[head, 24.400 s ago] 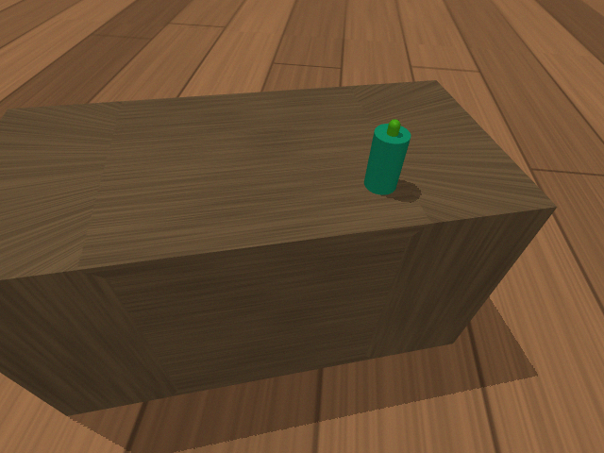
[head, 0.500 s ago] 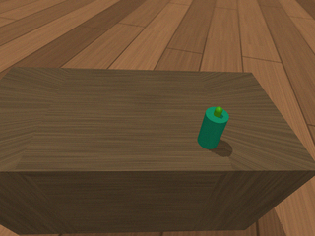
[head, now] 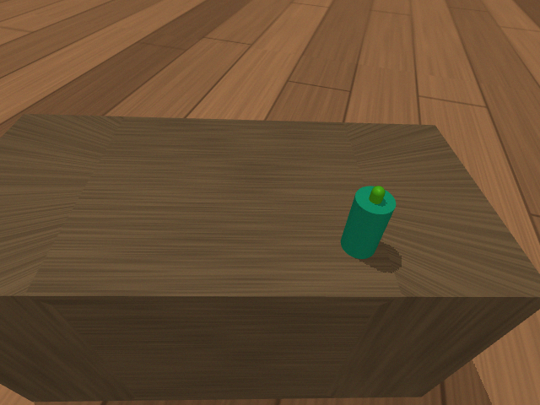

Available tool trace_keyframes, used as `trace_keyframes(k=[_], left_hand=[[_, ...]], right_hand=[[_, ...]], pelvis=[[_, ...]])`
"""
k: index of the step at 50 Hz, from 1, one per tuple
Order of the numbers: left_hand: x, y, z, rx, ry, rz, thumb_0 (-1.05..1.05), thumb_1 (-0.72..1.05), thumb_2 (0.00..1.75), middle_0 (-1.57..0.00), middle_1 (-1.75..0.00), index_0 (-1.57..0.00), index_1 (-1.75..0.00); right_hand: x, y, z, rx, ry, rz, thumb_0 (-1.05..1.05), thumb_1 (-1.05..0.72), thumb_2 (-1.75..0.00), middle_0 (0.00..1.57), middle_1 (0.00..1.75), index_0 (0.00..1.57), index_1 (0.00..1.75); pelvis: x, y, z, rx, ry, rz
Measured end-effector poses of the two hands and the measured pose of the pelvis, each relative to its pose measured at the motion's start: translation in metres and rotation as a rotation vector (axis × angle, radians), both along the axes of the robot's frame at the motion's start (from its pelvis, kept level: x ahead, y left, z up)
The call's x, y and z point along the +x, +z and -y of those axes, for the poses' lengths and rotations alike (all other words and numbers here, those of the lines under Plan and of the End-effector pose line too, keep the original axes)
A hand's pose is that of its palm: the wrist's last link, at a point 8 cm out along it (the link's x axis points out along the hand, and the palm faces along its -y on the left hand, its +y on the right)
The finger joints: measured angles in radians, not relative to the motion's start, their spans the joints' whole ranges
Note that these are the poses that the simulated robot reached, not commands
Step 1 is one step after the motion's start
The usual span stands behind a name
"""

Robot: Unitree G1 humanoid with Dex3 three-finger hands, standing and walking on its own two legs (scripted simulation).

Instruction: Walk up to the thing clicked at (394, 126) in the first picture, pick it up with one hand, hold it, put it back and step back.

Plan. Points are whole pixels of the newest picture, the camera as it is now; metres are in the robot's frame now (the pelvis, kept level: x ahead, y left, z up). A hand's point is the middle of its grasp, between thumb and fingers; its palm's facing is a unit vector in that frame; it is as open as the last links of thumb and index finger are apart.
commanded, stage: home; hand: right
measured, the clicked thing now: (368, 218) +0.48 -0.19 +0.00
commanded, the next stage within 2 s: stand in 0.72 s
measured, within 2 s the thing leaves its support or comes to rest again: neither
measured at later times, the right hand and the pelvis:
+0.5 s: hand out of the picture +0.07 -0.25 -0.16, palm faces -0.05 +0.93 -0.36, open 17.2 cm; pelvis +0.01 +0.00 +0.00, yaw +0 degrees
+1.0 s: hand out of the picture +0.10 -0.26 -0.15, palm faces -0.05 +0.93 -0.36, open 15.6 cm; pelvis +0.02 +0.00 +0.00, yaw +1 degrees
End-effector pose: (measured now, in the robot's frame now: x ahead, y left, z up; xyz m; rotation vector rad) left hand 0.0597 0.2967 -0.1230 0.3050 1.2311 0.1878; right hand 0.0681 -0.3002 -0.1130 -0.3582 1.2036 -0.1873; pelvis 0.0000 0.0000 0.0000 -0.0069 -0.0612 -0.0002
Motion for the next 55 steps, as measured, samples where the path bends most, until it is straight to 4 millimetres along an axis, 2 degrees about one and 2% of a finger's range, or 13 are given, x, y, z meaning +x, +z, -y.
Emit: trace_keyframes(k=[9, 28, 44, 49, 55], left_hand=[[0.004, 0.001, -0.002, 0.002, 0.001, -0.002, 0.01, 0.9, 0.9, -0.2, -0.29, -0.2, -0.3], [-0.001, 0.002, -0.004, 0.011, 0.018, -0.037, 0.01, 0.9, 0.9, -0.2, -0.29, -0.2, -0.3], [0.014, 0.002, 0.001, 0.007, 0.017, -0.015, 0.01, 0.9, 0.9, -0.2, -0.29, -0.2, -0.3], [0.018, 0.003, 0.001, 0.007, 0.016, -0.004, 0.01, 0.9, 0.9, -0.2, -0.29, -0.2, -0.3], [0.02, 0.003, 0.001, 0.006, 0.014, -0.005, 0.01, 0.9, 0.9, -0.2, -0.3, -0.2, -0.3]], right_hand=[[0.002, -0.001, -0.002, 0.002, -0.004, -0.006, -0.01, 0.49, -0.08, 0.06, 0.06, 0.06, 0.06], [0.004, -0.005, -0.002, 0.01, -0.008, -0.036, -0.01, 0.48, -0.09, 0.06, 0.07, 0.06, 0.07], [0.02, -0.004, -0.001, 0.009, -0.001, -0.02, -0.01, 0.47, -0.09, 0.07, 0.07, 0.07, 0.07], [0.023, -0.003, -0.001, 0.008, -0.001, -0.014, -0.01, 0.34, -0.23, 0.13, 0.17, 0.13, 0.17], [0.022, -0.003, -0.001, 0.008, -0.003, -0.018, -0.01, -0.01, -0.55, 0.18, 0.25, 0.17, 0.25]], pelvis=[[0.003, 0.0, -0.002, 0.002, 0.001, -0.002], [0.008, 0.001, -0.001, 0.004, 0.007, -0.013], [0.016, 0.001, 0.001, 0.002, 0.011, -0.016], [0.017, 0.001, 0.001, 0.003, 0.011, -0.015], [0.018, 0.001, 0.001, 0.002, 0.01, -0.019]])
